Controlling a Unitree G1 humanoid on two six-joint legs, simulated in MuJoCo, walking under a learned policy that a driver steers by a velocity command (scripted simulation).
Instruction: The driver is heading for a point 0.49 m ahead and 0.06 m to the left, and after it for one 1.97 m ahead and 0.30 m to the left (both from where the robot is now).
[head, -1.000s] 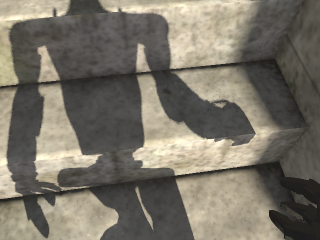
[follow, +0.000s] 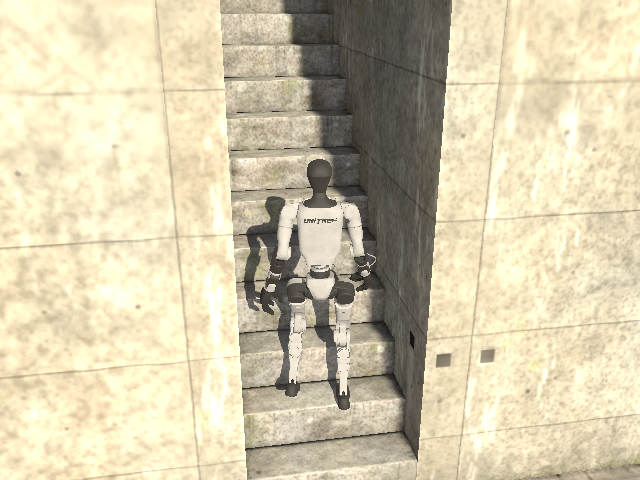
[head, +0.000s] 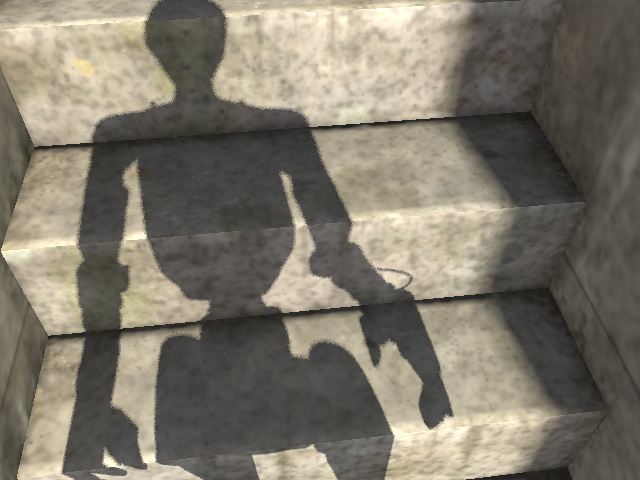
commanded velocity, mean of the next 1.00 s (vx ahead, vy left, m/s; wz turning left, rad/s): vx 0.42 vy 0.00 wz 0.00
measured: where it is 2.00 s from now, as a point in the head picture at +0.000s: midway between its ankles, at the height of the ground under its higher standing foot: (350, 329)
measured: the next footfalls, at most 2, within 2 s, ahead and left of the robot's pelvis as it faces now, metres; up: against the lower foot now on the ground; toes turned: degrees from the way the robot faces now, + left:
left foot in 0.08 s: +0.07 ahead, +0.14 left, +0.00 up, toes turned +1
right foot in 0.52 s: +0.33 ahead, -0.07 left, +0.20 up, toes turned -7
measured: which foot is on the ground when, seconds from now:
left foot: up 0.00-0.06, down 0.08-0.54, up 0.56-1.00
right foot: down 0.00-0.06, up 0.08-0.50, down 0.52-1.00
